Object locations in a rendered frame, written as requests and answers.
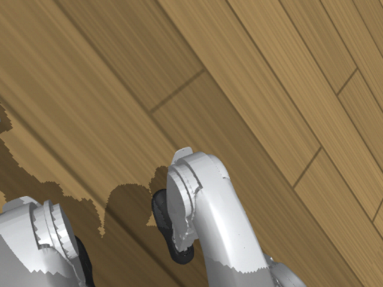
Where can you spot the left robot foot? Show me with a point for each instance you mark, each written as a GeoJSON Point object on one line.
{"type": "Point", "coordinates": [85, 263]}

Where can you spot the right robot hand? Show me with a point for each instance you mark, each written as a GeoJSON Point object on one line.
{"type": "Point", "coordinates": [282, 275]}

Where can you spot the right robot foot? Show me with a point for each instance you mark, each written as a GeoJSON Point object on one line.
{"type": "Point", "coordinates": [164, 224]}

